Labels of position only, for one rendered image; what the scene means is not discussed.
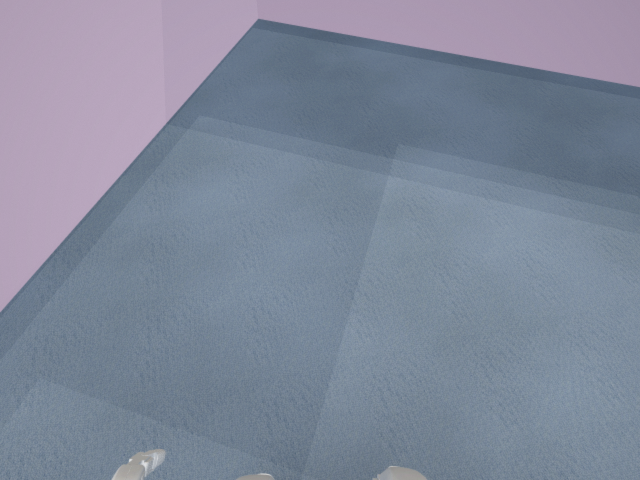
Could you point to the left robot hand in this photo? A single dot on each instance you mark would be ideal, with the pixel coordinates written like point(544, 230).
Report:
point(140, 465)

